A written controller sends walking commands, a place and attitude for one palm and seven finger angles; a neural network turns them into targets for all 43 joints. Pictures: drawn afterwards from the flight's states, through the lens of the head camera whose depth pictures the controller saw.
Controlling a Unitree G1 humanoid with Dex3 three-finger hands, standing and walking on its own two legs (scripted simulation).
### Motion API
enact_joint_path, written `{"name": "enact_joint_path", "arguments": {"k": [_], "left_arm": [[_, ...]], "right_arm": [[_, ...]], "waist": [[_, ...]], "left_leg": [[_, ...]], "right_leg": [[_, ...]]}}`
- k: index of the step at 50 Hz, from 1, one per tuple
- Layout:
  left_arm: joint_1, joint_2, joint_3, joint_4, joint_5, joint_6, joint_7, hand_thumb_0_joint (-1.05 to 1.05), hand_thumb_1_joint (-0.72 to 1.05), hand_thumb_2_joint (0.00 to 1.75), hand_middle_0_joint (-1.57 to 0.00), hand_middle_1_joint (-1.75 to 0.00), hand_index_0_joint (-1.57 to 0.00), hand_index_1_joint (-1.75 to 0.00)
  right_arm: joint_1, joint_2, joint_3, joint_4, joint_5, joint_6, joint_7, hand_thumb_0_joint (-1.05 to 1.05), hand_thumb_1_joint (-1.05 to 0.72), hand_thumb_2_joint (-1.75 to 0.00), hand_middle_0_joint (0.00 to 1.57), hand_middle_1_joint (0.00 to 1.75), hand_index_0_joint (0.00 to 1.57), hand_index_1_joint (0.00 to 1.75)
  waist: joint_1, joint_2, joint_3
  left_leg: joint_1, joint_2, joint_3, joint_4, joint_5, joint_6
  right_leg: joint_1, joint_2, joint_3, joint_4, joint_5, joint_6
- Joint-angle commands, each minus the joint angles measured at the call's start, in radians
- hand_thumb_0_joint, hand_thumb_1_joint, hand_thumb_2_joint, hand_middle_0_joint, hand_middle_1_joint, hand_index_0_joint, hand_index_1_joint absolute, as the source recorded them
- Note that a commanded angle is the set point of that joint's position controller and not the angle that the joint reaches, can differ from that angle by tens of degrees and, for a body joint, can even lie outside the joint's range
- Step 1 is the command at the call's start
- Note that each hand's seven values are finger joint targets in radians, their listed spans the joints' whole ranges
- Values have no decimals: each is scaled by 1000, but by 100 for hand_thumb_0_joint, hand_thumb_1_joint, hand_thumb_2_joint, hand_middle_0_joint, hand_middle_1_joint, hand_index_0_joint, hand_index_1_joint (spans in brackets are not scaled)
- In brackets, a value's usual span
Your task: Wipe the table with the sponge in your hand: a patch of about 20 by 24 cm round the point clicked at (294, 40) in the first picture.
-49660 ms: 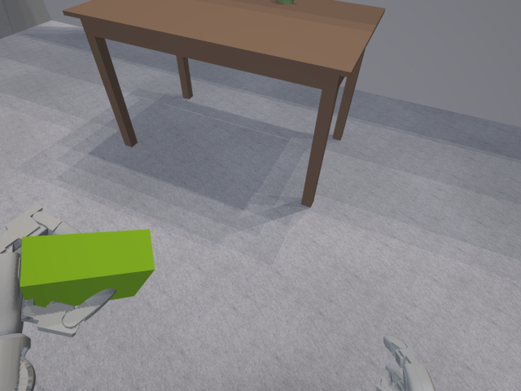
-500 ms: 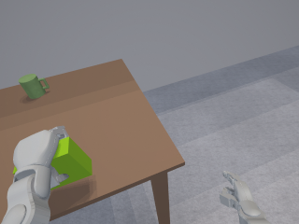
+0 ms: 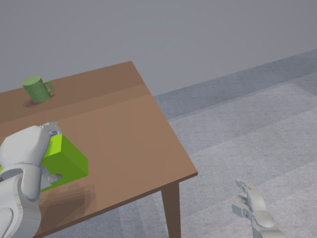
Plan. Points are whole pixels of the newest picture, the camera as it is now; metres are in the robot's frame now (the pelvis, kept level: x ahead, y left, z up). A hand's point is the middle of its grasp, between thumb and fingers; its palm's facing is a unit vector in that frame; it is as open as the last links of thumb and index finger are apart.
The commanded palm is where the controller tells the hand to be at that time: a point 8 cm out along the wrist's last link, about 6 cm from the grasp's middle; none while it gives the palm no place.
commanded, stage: lift the sponge slowly off the table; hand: left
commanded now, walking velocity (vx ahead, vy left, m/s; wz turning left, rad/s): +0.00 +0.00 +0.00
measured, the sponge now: (54, 168) +0.21 +0.29 +0.11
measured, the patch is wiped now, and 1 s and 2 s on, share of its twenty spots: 0.95 0.95 0.95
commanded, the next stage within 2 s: bring the sponge back beside the body in 0.30 s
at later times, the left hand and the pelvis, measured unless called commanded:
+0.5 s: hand (44, 151) +0.21 +0.29 +0.17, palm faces +0.24 -0.20 -0.95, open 9.4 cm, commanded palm +0.17 +0.29 +0.24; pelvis -0.01 +0.01 +0.00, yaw +0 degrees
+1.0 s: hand (45, 158) +0.20 +0.28 +0.16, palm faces +0.23 -0.21 -0.95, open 9.4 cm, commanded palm +0.16 +0.29 +0.23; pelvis +0.00 +0.01 +0.00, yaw +0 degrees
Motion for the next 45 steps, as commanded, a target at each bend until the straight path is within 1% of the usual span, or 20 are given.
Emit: {"name": "enact_joint_path", "arguments": {"k": [1, 2, 6, 7, 9, 12, 13, 16, 17, 18, 22, 24, 27, 28, 31, 32, 34, 42, 43, 45], "left_arm": [[-208, 243, 179, -228, 38, -15, 39, 0, 10, 130, -120, -160, -120, -160], [-237, 240, 175, -256, 42, -8, 37, 0, 10, 130, -120, -160, -120, -160], [-242, 213, 154, -255, 27, -8, 39, 0, 10, 130, -120, -160, -120, -160], [-259, 233, 173, -262, 34, 2, 41, 0, 10, 130, -120, -160, -120, -160], [-302, 217, 153, -251, 32, 1, 45, 0, 10, 130, -120, -160, -120, -160], [-251, 237, 185, -239, 30, 21, 45, 0, 10, 130, -120, -160, -120, -160], [-267, 202, 152, -247, 23, 18, 43, 0, 10, 130, -120, -160, -120, -160], [-237, 220, 172, -229, 13, 25, 40, 0, 10, 130, -120, -160, -120, -160], [-257, 238, 183, -239, 25, 36, 39, 0, 10, 130, -120, -160, -120, -160], [-287, 200, 147, -265, 19, 30, 37, 0, 10, 130, -120, -160, -120, -160], [-287, 221, 159, -274, 31, 32, 39, 0, 10, 130, -120, -160, -120, -160], [-301, 190, 128, -277, 27, 22, 41, 0, 10, 130, -120, -160, -120, -160], [-289, 218, 156, -303, 39, 26, 49, 0, 10, 130, -120, -160, -120, -160], [-295, 177, 123, -325, 32, 20, 50, 0, 10, 130, -120, -160, -120, -160], [-249, 185, 139, -307, 24, 18, 56, 0, 10, 130, -120, -160, -120, -160], [-229, 204, 164, -320, 28, 28, 58, 0, 10, 130, -120, -160, -120, -160], [-221, 190, 156, -280, 20, 29, 60, 0, 10, 130, -120, -160, -120, -160], [-187, 197, 164, -307, 17, 41, 58, 0, 10, 130, -120, -160, -120, -160], [-202, 169, 135, -308, 13, 37, 57, 0, 10, 130, -120, -160, -120, -160], [-202, 196, 154, -292, 18, 30, 59, 0, 10, 130, -120, -160, -120, -160]], "right_arm": [[-253, -82, -35, -191, -4, -55, 1, 0, -90, -90, 20, 30, 20, 30], [-285, -79, -30, -198, 1, -62, 3, 0, -90, -90, 20, 30, 20, 30], [-254, -76, -31, -195, -4, -57, 1, 0, -90, -90, 20, 30, 20, 30], [-284, -76, -27, -200, 2, -62, 2, 0, -90, -90, 20, 30, 20, 30], [-259, -75, -27, -196, -2, -57, -1, 0, -90, -90, 20, 30, 20, 30], [-289, -77, -23, -199, 2, -46, 4, 0, -90, -90, 20, 30, 20, 30], [-271, -73, -19, -204, 1, -43, 7, 0, -90, -90, 20, 30, 20, 30], [-265, -79, -22, -198, -1, -30, 9, 0, -90, -90, 20, 30, 20, 30], [-296, -82, -17, -202, 4, -33, 11, 0, -90, -90, 20, 30, 20, 30], [-283, -74, -15, -210, 3, -35, 11, 0, -90, -90, 20, 30, 20, 30], [-300, -76, -18, -211, 4, -43, 7, 0, -90, -90, 20, 30, 20, 30], [-270, -73, -20, -208, 1, -47, 8, 0, -90, -90, 20, 30, 20, 30], [-295, -77, -20, -213, 1, -47, 7, 0, -90, -90, 20, 30, 20, 30], [-278, -68, -19, -217, 0, -48, 10, 0, -90, -90, 20, 30, 20, 30], [-261, -73, -26, -208, -4, -37, 14, 0, -90, -90, 20, 30, 20, 30], [-292, -74, -23, -216, 1, -39, 16, 0, -90, -90, 20, 30, 20, 30], [-259, -74, -22, -205, -1, -31, 17, 0, -90, -90, 20, 30, 20, 30], [-287, -78, -21, -218, 4, -26, 18, 0, -90, -90, 20, 30, 20, 30], [-272, -73, -18, -220, 3, -28, 17, 0, -90, -90, 20, 30, 20, 30], [-260, -81, -24, -209, -2, -30, 12, 0, -90, -90, 20, 30, 20, 30]], "waist": [[7, -48, -181], [2, -16, -165], [2, -59, -150], [3, -33, -142], [0, -61, -151], [15, -47, -156], [7, -70, -169], [12, -74, -164], [9, -42, -155], [6, -37, -179], [7, -32, -168], [1, -46, -170], [12, -16, -182], [8, -26, -191], [13, -42, -177], [19, -20, -173], [9, -74, -149], [10, -31, -153], [4, -50, -158], [4, -47, -154]], "left_leg": [[-12, -5, -54, -37, 256, 27], [-6, -2, -62, -44, 243, 23], [-8, 5, -59, -57, 242, 24], [-9, 6, -66, -63, 223, 22], [-9, 7, -60, -65, 226, 21], [-15, 9, -63, -74, 218, 18], [-23, 9, -56, -74, 218, 17], [-25, 12, -56, -71, 234, 19], [-25, 14, -62, -76, 213, 15], [-26, 13, -55, -76, 212, 17], [-16, 13, -65, -79, 198, 19], [-11, 15, -62, -79, 207, 18], [-7, 16, -70, -85, 203, 19], [-5, 14, -64, -81, 228, 19], [-7, 17, -65, -84, 245, 16], [-9, 19, -70, -86, 229, 17], [-20, 22, -62, -82, 232, 15], [-16, 19, -64, -75, 218, 18], [-19, 16, -59, -73, 213, 20], [-17, 14, -59, -68, 219, 22]], "right_leg": [[96, -61, 126, -53, 231, -5], [71, -47, 146, -60, 203, -14], [68, -54, 106, -62, 192, -5], [51, -41, 137, -71, 159, -17], [64, -49, 110, -66, 156, -11], [68, -40, 138, -70, 145, -21], [87, -50, 111, -60, 148, -13], [83, -52, 108, -62, 176, -11], [63, -39, 134, -67, 142, -20], [83, -49, 104, -56, 139, -14], [62, -37, 124, -67, 115, -19], [68, -43, 94, -62, 118, -14], [75, -32, 124, -61, 117, -24], [92, -40, 96, -49, 142, -20], [94, -43, 94, -52, 168, -19], [85, -30, 122, -55, 150, -27], [79, -39, 101, -56, 148, -19], [66, -33, 128, -61, 138, -22], [74, -41, 106, -57, 130, -15], [73, -44, 112, -61, 144, -15]]}}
